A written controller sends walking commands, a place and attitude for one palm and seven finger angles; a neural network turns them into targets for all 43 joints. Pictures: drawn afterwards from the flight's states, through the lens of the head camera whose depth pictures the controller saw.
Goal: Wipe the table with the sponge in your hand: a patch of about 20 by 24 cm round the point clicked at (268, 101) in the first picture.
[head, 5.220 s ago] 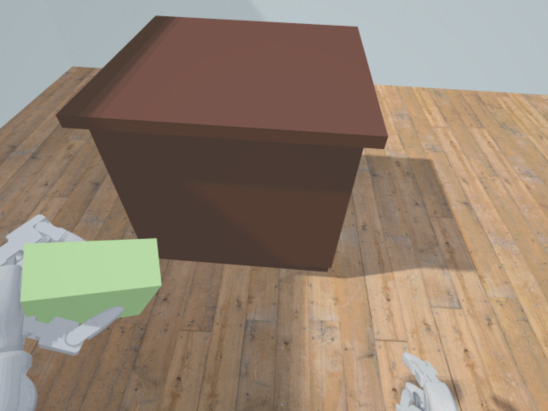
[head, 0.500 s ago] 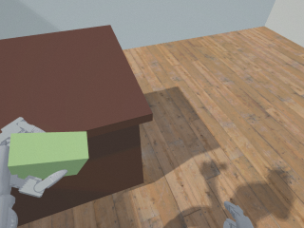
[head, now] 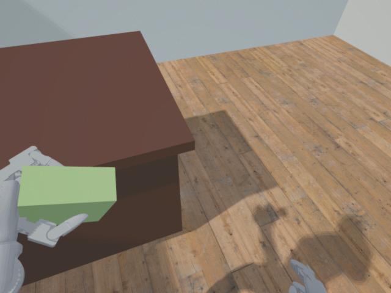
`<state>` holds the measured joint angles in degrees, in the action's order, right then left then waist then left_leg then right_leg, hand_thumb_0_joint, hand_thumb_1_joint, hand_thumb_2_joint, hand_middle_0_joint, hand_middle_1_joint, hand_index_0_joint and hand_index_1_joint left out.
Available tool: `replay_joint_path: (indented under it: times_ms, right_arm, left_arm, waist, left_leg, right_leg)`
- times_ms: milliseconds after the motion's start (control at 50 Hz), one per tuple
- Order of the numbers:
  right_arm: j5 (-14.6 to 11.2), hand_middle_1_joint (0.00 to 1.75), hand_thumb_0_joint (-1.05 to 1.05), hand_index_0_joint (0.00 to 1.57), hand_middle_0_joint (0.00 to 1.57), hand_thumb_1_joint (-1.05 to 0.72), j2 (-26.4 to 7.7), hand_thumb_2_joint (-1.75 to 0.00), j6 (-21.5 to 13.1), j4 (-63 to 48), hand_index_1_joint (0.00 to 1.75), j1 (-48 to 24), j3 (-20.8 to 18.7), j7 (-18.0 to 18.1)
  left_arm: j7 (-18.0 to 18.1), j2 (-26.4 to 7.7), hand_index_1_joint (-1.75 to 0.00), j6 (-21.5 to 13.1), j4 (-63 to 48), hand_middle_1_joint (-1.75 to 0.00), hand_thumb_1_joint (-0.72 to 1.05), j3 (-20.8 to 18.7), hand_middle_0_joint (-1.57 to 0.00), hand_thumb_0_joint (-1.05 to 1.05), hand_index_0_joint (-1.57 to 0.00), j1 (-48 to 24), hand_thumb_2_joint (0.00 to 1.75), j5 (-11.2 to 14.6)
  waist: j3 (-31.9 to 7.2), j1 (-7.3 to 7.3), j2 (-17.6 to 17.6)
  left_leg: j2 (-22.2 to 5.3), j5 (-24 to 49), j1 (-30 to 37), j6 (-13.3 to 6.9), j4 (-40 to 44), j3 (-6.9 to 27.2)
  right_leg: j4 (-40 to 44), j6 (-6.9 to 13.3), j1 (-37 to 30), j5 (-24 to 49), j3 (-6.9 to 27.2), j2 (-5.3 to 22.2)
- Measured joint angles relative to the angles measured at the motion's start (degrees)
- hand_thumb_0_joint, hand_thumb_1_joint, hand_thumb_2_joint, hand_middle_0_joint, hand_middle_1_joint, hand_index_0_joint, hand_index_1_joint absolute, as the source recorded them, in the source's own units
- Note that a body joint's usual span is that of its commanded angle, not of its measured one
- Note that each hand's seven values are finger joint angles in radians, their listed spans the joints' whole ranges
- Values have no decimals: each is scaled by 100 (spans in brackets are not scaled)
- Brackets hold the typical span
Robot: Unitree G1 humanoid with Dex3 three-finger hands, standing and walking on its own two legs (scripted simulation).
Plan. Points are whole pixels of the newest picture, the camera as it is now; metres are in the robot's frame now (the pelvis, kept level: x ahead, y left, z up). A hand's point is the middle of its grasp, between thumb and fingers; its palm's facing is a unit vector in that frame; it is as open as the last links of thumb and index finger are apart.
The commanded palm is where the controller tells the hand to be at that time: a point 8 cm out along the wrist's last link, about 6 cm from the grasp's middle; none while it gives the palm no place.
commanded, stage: look again from close up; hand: left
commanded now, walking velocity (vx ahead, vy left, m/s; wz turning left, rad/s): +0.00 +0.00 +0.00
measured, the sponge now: (80, 197) +0.23 +0.21 +0.14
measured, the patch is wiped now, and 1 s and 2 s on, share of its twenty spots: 0.00 0.00 0.00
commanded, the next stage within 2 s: shuffle to correct the standing spot in 0.28 s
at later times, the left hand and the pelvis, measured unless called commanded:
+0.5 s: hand (40, 159) +0.29 +0.29 +0.16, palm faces +0.36 -0.83 -0.42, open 9.6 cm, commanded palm +0.22 +0.32 +0.18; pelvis +0.05 +0.05 +0.00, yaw -2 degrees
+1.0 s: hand (28, 145) +0.32 +0.33 +0.16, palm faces +0.41 -0.82 -0.40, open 9.6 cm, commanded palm +0.27 +0.37 +0.18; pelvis +0.10 +0.09 -0.03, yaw -1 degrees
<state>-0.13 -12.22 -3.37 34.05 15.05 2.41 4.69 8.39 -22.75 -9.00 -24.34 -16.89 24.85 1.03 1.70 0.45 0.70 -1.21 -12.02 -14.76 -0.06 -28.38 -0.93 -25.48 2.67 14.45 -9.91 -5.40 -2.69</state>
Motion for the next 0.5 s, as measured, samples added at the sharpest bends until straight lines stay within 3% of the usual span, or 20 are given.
replay_joint_path:
  times_ms: [60, 100, 160, 260, 340, 500]
  right_arm:
    - [-23, 30, 2, 20, 20, -91, 25, -90, -311, 27, 30, 33, 83, -94]
    - [33, 30, 2, 20, 20, -91, 7, -90, -398, 86, 30, -90, 98, -273]
    - [32, 30, 2, 21, 20, -91, -27, -90, -467, 45, 30, -149, 60, -448]
    - [69, 30, 2, 21, 20, -91, -44, -90, -458, 37, 30, -130, 13, -366]
    - [118, 30, 2, 21, 20, -91, -34, -90, -416, -16, 30, -157, -4, -255]
    - [151, 30, 2, 21, 20, -91, -66, -90, -404, -116, 30, -483, -68, -351]
  left_arm:
    - [-202, -591, -132, -455, 756, -132, -45, -421, -81, 0, -80, -1280, 99, -49]
    - [-181, -533, -132, -579, 967, -132, -45, -781, -81, 0, -80, -1484, 99, 94]
    - [-149, -95, -132, -587, 562, -133, -45, -863, -81, 0, -80, -941, 99, 228]
    - [-323, 362, -132, -515, 15, -133, -45, -209, -81, 0, -80, -13, 99, 72]
    - [-344, 238, -132, -383, 49, -133, -45, -179, -81, 0, -80, 72, 99, -48]
    - [-144, 128, -133, -329, -344, -133, -45, -574, -81, 0, -80, -86, 99, 41]
  waist:
    - [59, 140, -61]
    - [57, 108, -3]
    - [16, 24, 64]
    - [28, -57, -73]
    - [133, -53, -189]
    - [252, -12, -161]
  left_leg:
    - [23, -84, -332, -7, -332, 68]
    - [21, -257, -391, 6, -487, 60]
    - [69, -253, -253, -39, -372, -7]
    - [183, -163, 30, -191, 17, -167]
    - [287, -140, 118, -268, 191, -155]
    - [346, -387, 89, -361, -20, -96]
  right_leg:
    - [-291, 66, 282, -44, -57, 24]
    - [-337, 146, 331, -26, 20, -25]
    - [-230, 90, 260, -41, 239, -71]
    - [-25, -78, 93, -35, 429, 23]
    - [34, -143, 40, -79, 426, 120]
    - [-38, -226, -20, -277, 372, 178]
